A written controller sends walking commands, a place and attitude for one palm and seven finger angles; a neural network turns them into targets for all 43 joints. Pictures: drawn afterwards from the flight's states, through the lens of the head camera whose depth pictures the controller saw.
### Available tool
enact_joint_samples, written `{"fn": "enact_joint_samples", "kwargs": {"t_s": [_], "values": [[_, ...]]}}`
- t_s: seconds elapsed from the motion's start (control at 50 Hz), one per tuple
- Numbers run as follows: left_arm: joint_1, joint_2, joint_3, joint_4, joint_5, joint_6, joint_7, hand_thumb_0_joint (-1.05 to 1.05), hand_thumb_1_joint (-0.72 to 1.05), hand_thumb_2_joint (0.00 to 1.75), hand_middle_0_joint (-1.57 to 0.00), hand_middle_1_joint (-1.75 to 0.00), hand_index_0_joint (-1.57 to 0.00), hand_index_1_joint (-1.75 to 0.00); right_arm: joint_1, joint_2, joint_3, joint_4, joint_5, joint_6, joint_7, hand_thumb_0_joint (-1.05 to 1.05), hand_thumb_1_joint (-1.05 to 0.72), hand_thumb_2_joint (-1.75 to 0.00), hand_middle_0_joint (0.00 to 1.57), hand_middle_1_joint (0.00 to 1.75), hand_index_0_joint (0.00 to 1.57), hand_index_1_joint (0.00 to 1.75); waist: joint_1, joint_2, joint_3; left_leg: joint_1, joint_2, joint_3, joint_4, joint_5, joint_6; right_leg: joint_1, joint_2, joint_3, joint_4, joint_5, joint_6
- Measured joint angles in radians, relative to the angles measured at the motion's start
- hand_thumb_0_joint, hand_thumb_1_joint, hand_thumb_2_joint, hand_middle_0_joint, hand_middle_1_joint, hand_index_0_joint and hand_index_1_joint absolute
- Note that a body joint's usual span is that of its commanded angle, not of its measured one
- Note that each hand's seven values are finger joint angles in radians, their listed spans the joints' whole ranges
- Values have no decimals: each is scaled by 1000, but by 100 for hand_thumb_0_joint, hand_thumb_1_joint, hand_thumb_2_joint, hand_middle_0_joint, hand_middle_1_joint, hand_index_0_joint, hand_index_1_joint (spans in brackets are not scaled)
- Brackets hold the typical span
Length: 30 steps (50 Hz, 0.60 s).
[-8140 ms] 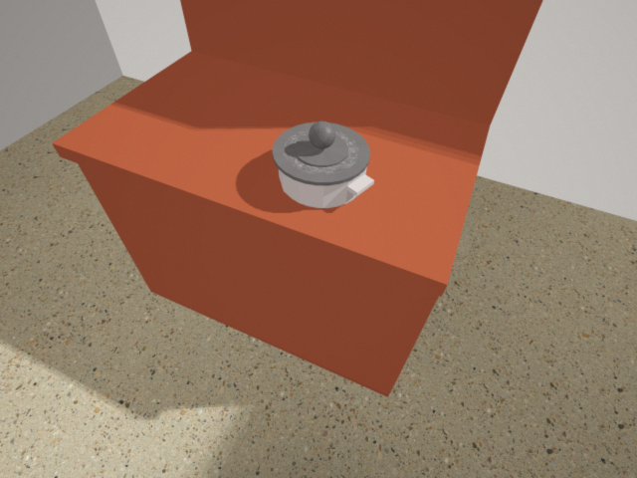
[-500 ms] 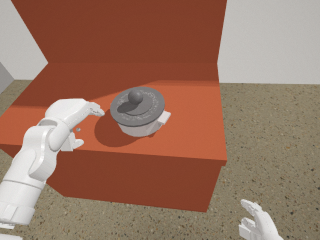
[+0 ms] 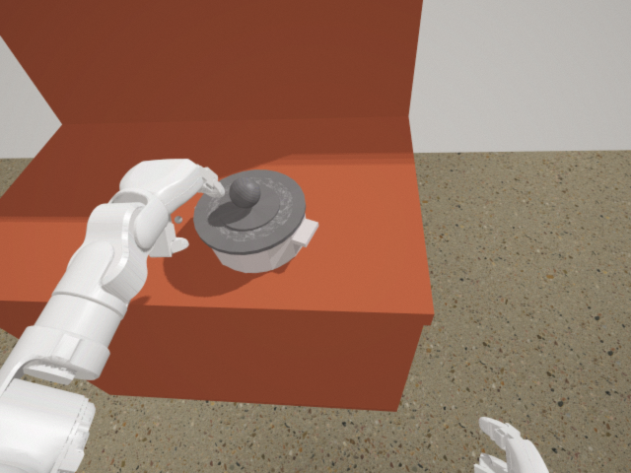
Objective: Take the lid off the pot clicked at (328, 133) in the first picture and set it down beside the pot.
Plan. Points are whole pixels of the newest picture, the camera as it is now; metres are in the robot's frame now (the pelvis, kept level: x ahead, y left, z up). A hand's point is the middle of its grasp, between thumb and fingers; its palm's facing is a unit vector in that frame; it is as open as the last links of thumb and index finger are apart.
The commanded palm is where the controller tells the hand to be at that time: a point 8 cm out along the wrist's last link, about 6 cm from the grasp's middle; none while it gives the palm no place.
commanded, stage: move the open hand above the knob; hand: left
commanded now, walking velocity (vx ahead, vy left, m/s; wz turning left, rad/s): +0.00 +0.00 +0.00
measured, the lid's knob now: (245, 192) +0.54 +0.14 +0.03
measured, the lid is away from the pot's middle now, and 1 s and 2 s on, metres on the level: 0.00 0.00 0.00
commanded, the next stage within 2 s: lower the open fingers around the knob in 1.38 s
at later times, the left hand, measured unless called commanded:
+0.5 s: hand (215, 179) +0.48 +0.16 +0.11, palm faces -0.32 -0.02 -0.95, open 10.6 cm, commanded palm +0.48 +0.16 +0.18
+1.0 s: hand (225, 165) +0.51 +0.15 +0.12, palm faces -0.35 -0.04 -0.94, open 10.6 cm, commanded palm +0.51 +0.15 +0.18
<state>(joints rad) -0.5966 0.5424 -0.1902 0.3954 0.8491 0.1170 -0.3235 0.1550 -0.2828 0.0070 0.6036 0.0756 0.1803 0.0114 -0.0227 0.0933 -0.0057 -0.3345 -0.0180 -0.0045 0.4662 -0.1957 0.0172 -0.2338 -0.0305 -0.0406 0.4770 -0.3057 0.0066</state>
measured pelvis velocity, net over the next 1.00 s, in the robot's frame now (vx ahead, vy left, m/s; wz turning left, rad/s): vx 0.01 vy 0.00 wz -0.05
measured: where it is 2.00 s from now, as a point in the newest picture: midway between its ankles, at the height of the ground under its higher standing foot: outside the picture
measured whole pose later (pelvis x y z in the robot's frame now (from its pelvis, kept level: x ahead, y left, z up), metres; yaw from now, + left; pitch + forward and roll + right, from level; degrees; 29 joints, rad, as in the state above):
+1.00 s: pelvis +0.01 +0.00 +0.00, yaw -3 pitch +10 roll +0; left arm -1.07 0.48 -0.21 1.01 0.93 0.15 -0.30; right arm 0.29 -0.28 -0.02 0.69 0.07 0.16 -0.02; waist -0.12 0.06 -0.07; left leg -0.46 0.00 0.04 0.50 -0.22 0.02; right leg -0.37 -0.01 0.01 0.49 -0.30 0.01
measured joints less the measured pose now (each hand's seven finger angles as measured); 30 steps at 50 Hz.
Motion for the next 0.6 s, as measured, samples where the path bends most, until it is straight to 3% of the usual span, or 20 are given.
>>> {"fn": "enact_joint_samples", "kwargs": {"t_s": [0.32, 0.6], "values": [[-231, -51, -58, 269, 29, 33, 2, 0, -33, 139, -80, -9, -80, -8, 28, 1, -5, 28, 5, 10, -8, 0, -90, -90, 20, 30, 20, 30, -28, -21, -21, -50, 1, 6, 22, -17, 2, -51, 0, 6, 20, -14, 1], [-400, -75, -41, 479, 57, 19, 19, 0, -33, 139, -80, -9, -80, -8, 82, 2, -19, 70, -7, -2, -16, 0, -90, -90, 20, 30, 20, 30, -66, -31, -42, -97, 9, 25, 31, -27, 4, -104, 6, 26, 24, -13, 3]]}}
